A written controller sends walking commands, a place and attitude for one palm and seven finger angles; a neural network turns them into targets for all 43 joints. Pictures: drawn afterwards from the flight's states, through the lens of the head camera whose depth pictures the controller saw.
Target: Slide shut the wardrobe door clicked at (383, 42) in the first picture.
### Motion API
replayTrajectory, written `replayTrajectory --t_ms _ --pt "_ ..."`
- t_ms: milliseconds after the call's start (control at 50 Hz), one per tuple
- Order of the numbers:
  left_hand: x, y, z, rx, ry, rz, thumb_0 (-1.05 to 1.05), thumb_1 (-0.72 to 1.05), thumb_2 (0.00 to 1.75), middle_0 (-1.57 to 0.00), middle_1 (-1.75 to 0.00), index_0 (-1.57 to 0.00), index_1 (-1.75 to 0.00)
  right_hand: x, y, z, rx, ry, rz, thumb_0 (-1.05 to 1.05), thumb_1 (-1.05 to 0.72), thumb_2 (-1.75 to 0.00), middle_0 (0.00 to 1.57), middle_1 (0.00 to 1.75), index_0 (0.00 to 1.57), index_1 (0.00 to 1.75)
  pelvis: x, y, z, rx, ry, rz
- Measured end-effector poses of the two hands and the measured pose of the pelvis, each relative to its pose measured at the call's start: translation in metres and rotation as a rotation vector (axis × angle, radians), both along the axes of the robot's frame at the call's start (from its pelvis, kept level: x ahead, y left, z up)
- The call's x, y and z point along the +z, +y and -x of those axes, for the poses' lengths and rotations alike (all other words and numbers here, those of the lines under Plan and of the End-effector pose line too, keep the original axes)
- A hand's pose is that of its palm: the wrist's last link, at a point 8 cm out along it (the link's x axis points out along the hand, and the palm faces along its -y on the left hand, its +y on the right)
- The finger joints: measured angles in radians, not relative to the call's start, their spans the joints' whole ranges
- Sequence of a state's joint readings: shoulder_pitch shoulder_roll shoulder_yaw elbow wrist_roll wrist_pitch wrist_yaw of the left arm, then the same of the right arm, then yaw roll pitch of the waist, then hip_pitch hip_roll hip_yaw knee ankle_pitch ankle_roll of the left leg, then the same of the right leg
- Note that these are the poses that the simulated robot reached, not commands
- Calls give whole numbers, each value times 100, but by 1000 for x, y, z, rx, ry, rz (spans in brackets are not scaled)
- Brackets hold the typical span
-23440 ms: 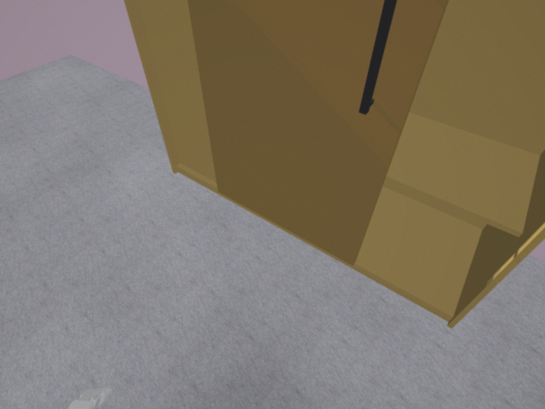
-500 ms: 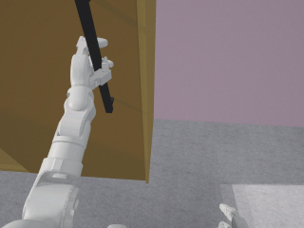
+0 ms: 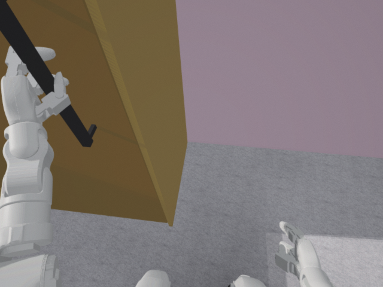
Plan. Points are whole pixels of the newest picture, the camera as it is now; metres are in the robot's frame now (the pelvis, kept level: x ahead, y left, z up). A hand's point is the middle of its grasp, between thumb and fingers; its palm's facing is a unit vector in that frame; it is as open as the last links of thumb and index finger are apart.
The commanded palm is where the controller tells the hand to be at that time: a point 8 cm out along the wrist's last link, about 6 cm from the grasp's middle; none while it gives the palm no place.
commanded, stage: stop walking and hold the door there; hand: left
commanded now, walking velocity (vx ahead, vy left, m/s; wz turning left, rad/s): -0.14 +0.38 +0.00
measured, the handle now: (58, 84) +0.41 +0.31 +0.19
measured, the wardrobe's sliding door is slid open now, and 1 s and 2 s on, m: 0.00 0.00 0.00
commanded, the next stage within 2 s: none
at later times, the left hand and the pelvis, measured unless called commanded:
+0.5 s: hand (61, 94) +0.38 +0.28 +0.20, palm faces +0.48 -0.85 -0.22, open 6.4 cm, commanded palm +0.33 +0.31 +0.19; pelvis +0.03 +0.00 +0.02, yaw -4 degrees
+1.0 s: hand (60, 95) +0.38 +0.28 +0.20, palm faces +0.45 -0.86 -0.23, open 6.4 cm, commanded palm +0.33 +0.31 +0.19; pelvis +0.05 +0.01 +0.02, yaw -5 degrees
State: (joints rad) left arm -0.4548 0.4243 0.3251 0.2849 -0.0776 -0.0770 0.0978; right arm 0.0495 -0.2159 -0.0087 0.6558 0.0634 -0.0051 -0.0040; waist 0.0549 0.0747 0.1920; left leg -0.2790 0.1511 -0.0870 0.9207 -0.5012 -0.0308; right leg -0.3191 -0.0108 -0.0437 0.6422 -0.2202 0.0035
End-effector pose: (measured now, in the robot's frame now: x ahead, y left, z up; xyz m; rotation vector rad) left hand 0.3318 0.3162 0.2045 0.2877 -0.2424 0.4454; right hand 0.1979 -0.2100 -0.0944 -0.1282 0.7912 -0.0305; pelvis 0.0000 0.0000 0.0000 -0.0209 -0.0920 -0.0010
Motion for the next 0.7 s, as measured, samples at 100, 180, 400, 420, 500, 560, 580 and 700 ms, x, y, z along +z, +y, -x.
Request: replayTrajectory --t_ms 100,180,400,420,500,560,580,700 --pt "3 0 1 47 43 -2 -7 64 83 -45 -140 -28 -134 19 -40 5 -65 -4 103 1 -90 -90 20 30 20 29 17 -5 -10 -8 40 -42" --pt "2 0 1 41 23 4 -7 64 83 -45 -140 -29 -134 34 -64 18 -134 -4 173 1 -90 -90 20 30 20 29 18 -5 -14 -18 36 -39" --pt "0 -1 0 32 9 12 -6 67 82 -46 -140 -25 -134 39 -68 52 -218 -5 183 1 -90 -90 20 30 20 29 18 -2 -20 -59 45 -24" --pt "0 -2 0 34 10 13 -6 68 82 -46 -140 -25 -133 35 -65 54 -218 5 174 1 -90 -90 20 30 20 29 18 -1 -21 -62 48 -23" --pt "0 -1 0 33 10 2 -7 67 82 -46 -140 -25 -134 24 -51 61 -212 50 143 1 -90 -90 20 30 20 29 19 1 -27 -70 61 -18" --pt "0 0 0 27 6 -7 -7 66 82 -46 -140 -26 -134 19 -42 62 -207 74 127 1 -90 -90 20 30 20 29 20 3 -32 -74 65 -17" --pt "0 1 0 25 5 -8 -8 66 82 -46 -140 -26 -134 18 -39 62 -206 78 123 1 -90 -90 20 30 20 29 21 4 -33 -75 65 -18" --pt "0 2 -1 8 -3 -14 -8 66 83 -46 -140 -26 -135 22 -29 48 -203 57 114 1 -90 -90 20 30 20 30 22 8 -41 -81 62 -18"
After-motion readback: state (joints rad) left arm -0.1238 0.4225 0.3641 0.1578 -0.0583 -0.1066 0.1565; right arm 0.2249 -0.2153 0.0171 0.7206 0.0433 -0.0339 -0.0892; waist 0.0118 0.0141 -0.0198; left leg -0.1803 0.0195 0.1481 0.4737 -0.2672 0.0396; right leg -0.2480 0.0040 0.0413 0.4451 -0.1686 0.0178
